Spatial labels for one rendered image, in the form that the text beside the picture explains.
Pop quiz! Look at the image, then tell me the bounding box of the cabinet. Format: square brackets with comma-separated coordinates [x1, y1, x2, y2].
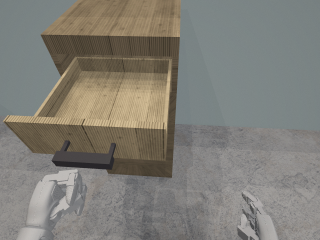
[40, 0, 181, 178]

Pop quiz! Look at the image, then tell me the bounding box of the robot right hand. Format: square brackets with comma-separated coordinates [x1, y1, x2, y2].
[237, 190, 279, 240]

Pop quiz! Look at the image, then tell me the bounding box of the handle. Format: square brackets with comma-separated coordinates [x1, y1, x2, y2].
[51, 140, 116, 170]

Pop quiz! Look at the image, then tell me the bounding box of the drawer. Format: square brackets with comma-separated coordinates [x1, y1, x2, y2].
[3, 56, 172, 161]

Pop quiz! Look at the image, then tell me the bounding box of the robot left hand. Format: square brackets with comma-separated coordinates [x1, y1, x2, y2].
[25, 169, 88, 231]

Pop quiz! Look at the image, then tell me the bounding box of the left robot forearm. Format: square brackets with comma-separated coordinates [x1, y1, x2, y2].
[16, 226, 54, 240]

